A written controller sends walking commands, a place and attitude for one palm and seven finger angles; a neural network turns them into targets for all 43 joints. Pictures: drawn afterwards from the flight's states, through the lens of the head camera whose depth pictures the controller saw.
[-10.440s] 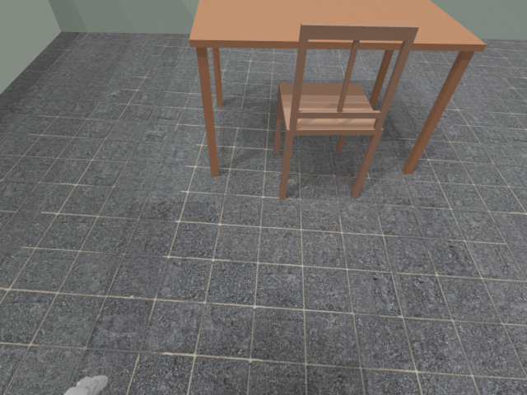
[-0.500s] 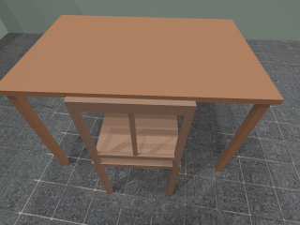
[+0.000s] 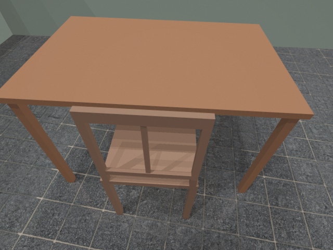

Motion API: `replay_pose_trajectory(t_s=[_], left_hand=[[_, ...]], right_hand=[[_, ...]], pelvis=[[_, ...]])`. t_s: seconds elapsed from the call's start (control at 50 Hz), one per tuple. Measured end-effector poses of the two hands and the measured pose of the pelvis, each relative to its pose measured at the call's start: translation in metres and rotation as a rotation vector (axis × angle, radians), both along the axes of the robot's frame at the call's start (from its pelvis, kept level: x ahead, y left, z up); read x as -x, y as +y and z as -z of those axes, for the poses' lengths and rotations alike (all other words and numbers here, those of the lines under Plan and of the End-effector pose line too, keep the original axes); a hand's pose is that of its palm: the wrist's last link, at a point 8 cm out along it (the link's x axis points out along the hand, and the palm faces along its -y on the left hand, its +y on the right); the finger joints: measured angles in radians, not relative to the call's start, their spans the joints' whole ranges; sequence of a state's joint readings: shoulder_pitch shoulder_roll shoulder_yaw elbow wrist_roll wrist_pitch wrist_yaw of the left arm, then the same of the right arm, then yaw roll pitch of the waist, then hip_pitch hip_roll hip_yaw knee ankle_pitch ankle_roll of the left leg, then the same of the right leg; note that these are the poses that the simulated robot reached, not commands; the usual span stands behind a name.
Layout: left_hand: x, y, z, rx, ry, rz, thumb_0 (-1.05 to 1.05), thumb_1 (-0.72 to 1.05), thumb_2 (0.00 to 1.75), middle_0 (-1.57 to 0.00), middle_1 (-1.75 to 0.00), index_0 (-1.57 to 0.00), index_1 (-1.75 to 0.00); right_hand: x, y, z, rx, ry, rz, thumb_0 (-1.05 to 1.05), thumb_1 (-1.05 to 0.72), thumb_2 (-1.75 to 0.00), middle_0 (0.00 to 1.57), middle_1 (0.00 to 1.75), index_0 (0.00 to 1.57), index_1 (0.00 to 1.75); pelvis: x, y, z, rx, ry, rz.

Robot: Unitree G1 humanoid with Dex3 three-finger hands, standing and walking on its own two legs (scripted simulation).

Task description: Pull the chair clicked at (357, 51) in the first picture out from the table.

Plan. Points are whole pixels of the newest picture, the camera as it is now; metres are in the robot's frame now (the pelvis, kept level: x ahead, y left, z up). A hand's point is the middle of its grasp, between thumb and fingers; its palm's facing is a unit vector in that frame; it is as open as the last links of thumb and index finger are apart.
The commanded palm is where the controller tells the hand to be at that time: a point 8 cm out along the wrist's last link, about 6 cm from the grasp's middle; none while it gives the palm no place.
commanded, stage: look again from close up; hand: left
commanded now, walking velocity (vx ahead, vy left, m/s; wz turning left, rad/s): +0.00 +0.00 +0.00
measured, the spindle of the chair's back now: (146, 151) +0.45 +0.10 -0.11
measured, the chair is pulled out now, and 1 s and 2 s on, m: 0.00 0.00 0.00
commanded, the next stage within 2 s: shuffle to correct the standing spot in 0.42 s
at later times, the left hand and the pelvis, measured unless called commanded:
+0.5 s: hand out of the picture -0.02 +0.14 -0.18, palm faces +0.03 -0.99 -0.17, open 7.4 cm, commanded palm none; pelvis +0.00 -0.01 +0.00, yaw +0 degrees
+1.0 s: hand out of the picture -0.01 +0.11 -0.18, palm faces +0.04 -0.98 -0.20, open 7.4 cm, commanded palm none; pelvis +0.02 -0.06 -0.01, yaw +0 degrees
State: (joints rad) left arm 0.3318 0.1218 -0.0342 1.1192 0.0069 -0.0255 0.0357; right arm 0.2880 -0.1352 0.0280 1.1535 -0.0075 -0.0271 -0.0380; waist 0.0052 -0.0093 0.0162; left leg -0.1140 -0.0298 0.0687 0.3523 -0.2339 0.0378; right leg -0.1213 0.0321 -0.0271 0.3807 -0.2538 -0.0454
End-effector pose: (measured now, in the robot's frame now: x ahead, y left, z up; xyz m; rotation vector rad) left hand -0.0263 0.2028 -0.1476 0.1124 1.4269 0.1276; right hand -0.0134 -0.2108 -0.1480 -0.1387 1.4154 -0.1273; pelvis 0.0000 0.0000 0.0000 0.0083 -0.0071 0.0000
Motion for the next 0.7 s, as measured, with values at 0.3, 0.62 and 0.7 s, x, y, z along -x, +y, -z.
replay_pose_trajectory(t_s=[0.3,0.62,0.7], left_hand=[[-0.003,-0.006,-0.001,-0.009,-0.01,-0.006,0.0,0.91,0.9,-0.2,-0.3,-0.2,-0.3],[-0.003,-0.015,-0.001,-0.009,-0.002,-0.008,0.0,0.91,0.9,-0.2,-0.3,-0.2,-0.3],[-0.003,-0.019,0.002,0.0,0.016,-0.006,0.0,0.91,0.9,-0.2,-0.3,-0.2,-0.3]], right_hand=[[0.0,-0.004,0.002,-0.01,0.006,0.002,0.01,-0.91,-0.9,0.2,0.3,0.2,0.3],[0.0,-0.011,0.002,-0.012,0.013,0.005,0.01,-0.91,-0.9,0.2,0.3,0.2,0.3],[0.0,-0.015,0.003,-0.005,0.018,0.016,0.01,-0.91,-0.9,0.2,0.3,0.2,0.3]], pelvis=[[-0.003,-0.007,0.0,-0.003,0.001,-0.004],[-0.006,-0.016,0.001,-0.005,0.003,-0.004],[-0.006,-0.021,0.002,-0.007,0.004,-0.001]])
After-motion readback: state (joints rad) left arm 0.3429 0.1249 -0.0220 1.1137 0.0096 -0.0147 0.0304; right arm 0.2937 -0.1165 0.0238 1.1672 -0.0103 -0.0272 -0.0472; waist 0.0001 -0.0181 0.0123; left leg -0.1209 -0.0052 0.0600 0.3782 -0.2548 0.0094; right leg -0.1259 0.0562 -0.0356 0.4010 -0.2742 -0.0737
